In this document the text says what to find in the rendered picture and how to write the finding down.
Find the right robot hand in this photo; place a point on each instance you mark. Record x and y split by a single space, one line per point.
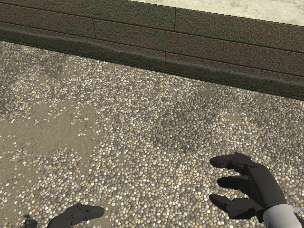
255 180

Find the right robot forearm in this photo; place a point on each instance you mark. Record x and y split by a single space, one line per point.
282 216

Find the left robot hand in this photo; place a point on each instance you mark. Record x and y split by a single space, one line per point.
76 214

